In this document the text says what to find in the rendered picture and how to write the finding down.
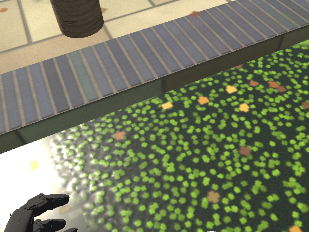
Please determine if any robot left hand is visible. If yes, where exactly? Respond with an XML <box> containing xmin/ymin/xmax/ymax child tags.
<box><xmin>4</xmin><ymin>193</ymin><xmax>78</xmax><ymax>232</ymax></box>

